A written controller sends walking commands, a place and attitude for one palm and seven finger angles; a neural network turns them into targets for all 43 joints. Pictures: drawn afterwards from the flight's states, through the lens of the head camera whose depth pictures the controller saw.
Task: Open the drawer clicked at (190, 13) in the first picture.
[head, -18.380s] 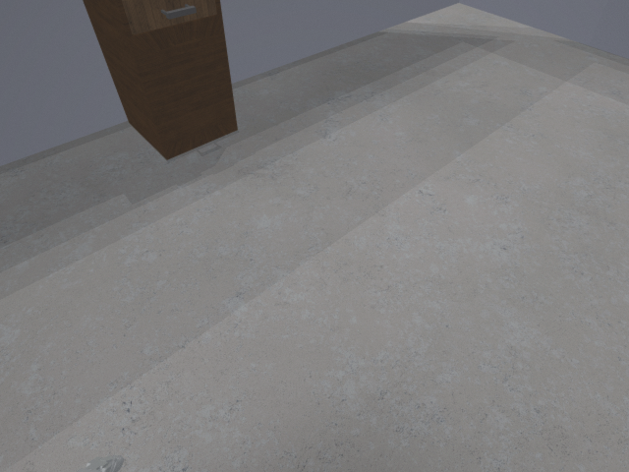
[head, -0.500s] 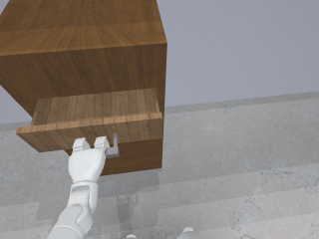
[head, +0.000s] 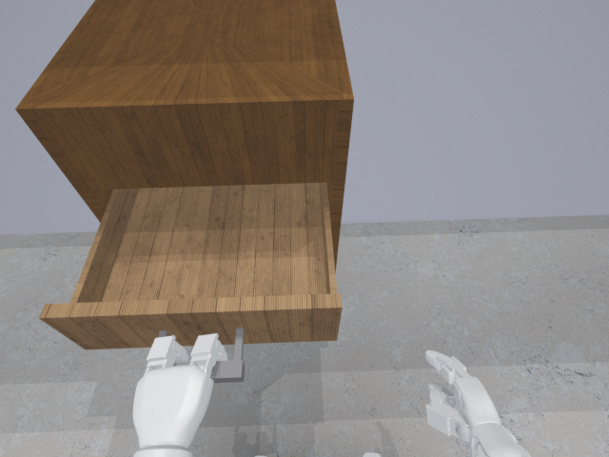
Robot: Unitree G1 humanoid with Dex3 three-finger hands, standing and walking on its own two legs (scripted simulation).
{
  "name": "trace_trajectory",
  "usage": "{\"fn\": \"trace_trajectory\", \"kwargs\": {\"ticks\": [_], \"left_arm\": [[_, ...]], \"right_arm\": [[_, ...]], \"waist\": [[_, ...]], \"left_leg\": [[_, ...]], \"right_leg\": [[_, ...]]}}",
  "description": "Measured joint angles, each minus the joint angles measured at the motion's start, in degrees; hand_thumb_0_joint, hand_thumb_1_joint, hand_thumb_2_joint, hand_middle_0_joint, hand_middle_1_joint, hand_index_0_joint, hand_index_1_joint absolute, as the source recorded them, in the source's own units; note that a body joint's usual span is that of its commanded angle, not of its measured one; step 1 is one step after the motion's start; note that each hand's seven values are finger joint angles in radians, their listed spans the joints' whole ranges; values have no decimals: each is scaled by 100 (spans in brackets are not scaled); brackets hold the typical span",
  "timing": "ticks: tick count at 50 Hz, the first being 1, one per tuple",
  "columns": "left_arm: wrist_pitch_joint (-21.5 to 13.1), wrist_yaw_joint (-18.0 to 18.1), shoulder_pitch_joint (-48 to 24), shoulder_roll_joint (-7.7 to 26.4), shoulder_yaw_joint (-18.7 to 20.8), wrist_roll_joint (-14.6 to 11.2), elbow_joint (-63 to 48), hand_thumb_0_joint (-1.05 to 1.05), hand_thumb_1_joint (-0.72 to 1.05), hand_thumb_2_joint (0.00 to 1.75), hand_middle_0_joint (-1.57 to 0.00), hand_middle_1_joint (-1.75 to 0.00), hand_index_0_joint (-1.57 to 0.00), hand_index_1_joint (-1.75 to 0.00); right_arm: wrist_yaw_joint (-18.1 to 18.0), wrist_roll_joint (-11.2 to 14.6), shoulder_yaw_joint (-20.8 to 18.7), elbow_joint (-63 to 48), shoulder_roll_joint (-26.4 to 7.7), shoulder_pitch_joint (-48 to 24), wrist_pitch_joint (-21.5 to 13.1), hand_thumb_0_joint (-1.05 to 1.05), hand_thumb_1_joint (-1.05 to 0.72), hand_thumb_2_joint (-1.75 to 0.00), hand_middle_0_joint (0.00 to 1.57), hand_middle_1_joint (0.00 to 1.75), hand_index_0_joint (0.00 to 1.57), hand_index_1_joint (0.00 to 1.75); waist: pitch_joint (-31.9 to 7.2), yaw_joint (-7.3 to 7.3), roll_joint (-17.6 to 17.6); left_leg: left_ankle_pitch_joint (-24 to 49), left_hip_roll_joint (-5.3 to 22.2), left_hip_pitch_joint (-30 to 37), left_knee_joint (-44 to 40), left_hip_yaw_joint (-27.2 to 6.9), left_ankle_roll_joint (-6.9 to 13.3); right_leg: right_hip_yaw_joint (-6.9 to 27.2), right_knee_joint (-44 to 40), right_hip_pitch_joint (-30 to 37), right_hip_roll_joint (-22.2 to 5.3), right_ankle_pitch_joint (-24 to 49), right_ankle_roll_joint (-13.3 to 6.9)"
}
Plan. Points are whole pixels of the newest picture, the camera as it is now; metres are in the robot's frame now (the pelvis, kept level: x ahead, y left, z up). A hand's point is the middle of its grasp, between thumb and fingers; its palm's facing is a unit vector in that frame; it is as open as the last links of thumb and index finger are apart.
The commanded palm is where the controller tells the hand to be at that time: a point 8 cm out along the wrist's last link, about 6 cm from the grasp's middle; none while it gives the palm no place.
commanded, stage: pull the drawer open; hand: left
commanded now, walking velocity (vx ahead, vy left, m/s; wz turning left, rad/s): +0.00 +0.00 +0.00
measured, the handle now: (198, 355) +0.26 +0.17 -0.04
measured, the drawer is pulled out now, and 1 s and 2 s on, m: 0.22 0.30 0.30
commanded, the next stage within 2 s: open the thumb to release the handle in 0.56 s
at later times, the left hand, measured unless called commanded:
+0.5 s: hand out of the picture +0.11 +0.16 -0.05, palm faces -0.11 -0.20 -0.97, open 6.2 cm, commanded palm +0.06 +0.16 -0.01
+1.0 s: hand out of the picture +0.12 +0.16 -0.05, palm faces -0.05 -0.13 -0.99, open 8.8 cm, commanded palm +0.10 +0.17 -0.01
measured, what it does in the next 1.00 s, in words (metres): shifts its weight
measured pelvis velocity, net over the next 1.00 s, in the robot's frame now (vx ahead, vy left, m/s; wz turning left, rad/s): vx -0.04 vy -0.04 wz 0.04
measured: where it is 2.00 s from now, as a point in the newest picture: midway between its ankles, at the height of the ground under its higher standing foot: outside the picture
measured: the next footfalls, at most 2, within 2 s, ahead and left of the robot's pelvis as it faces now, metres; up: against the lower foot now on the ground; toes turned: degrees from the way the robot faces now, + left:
none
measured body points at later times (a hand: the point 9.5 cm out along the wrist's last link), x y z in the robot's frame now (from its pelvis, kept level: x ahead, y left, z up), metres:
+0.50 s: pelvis -0.02 -0.02 -0.03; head +0.05 -0.05 +0.42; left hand +0.11 +0.17 +0.00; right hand +0.20 -0.22 -0.12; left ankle -0.05 +0.10 -0.67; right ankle -0.01 -0.10 -0.67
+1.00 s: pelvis -0.04 -0.04 -0.02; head +0.02 -0.08 +0.42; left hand +0.12 +0.16 +0.00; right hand +0.17 -0.25 -0.13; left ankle -0.05 +0.10 -0.67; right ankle -0.01 -0.10 -0.67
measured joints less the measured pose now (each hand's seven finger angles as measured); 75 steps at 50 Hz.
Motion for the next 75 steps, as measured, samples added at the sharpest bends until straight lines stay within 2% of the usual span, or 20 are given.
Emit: {"fn": "trace_trajectory", "kwargs": {"ticks": [9,22,28,33,37,40,44,48,56,60,66,75], "left_arm": [[-437,-73,888,45,155,61,-654,7,70,74,-24,-135,-40,-131],[-1104,-165,2010,231,564,-45,-1446,7,70,73,-24,-135,-37,-129],[-1238,-155,1935,330,698,-84,-1470,6,70,75,-24,-135,-35,-128],[-1189,-190,1850,358,722,-139,-1426,5,69,76,-25,-135,-35,-129],[-1116,38,1520,485,674,-9,-1153,3,69,77,-29,-135,-36,-130],[-1011,136,1306,503,585,-46,-1030,2,67,78,-31,-134,-37,-131],[-796,157,1049,416,495,-141,-842,1,55,74,-34,-134,-38,-130],[-663,152,851,384,475,-174,-620,0,36,67,-35,-132,-38,-129],[-723,111,698,463,555,-221,-366,0,-12,46,-33,-128,-35,-124],[-801,104,692,470,604,-239,-341,0,-31,38,-32,-126,-33,-122],[-870,118,698,437,636,-226,-356,-1,-44,33,-32,-124,-33,-120],[-810,239,600,412,513,-143,-322,-1,-48,30,-33,-123,-32,-120]], "right_arm": [[76,-92,133,-212,39,75,-93,1,-91,-90,20,30,20,30],[78,-281,93,-237,-16,305,-264,1,-91,-90,20,30,20,30],[21,-337,50,-213,-27,275,-304,1,-91,-90,20,30,20,30],[-26,-312,25,-195,-23,246,-283,1,-91,-90,20,30,20,30],[-153,-324,1,-164,-84,246,-298,1,-91,-90,20,30,20,30],[-243,-289,-27,-76,-134,234,-295,1,-91,-90,20,30,20,30],[-362,-214,-43,41,-159,245,-256,1,-91,-90,20,30,20,30],[-440,-156,-23,130,-157,268,-245,1,-91,-90,20,30,20,30],[-501,-121,-43,231,-173,264,-290,1,-91,-90,20,30,20,30],[-506,-132,-87,260,-194,239,-302,1,-91,-90,20,30,20,30],[-495,-155,-131,286,-196,208,-303,1,-91,-90,20,30,20,30],[-513,-145,-98,300,-151,183,-291,1,-91,-90,20,30,20,30]], "waist": [[-53,133,-15],[-156,153,-66],[-193,148,-68],[-192,123,-28],[-144,136,9],[-83,158,37],[-1,158,58],[52,133,51],[86,65,31],[79,53,27],[55,61,25],[67,106,38]], "left_leg": [[-115,14,-188,272,-18,-61],[-245,20,-660,729,49,-146],[-264,3,-876,905,58,-176],[-237,-1,-913,929,41,-197],[-188,-34,-993,962,-35,-214],[-145,-48,-1010,969,-89,-229],[-45,-60,-907,852,-142,-252],[71,-51,-769,676,-172,-267],[207,-9,-654,491,-197,-271],[220,-1,-675,496,-182,-277],[209,-4,-729,547,-156,-284],[202,-33,-783,608,-160,-256]], "right_leg": [[-19,331,-222,10,-144,-70],[47,937,-804,18,-317,-172],[54,1166,-1050,-2,-360,-209],[38,1204,-1088,-7,-346,-235],[-35,1227,-1129,-49,-328,-249],[-88,1217,-1118,-68,-299,-266],[-138,1098,-993,-81,-221,-285],[-166,923,-847,-68,-116,-314],[-190,713,-724,-20,36,-361],[-174,719,-753,-11,57,-361],[-147,771,-816,-12,55,-345],[-146,807,-850,-42,54,-302]]}}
